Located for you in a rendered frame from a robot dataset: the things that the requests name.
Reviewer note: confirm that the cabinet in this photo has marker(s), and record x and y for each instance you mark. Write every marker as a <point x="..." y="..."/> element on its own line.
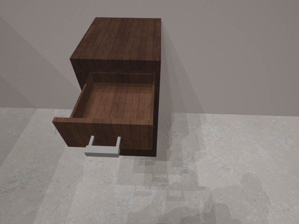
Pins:
<point x="122" y="45"/>

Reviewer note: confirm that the handle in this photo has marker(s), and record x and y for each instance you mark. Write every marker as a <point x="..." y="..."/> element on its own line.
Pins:
<point x="102" y="151"/>

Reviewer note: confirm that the drawer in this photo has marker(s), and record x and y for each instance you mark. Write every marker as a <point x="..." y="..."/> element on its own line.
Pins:
<point x="112" y="105"/>

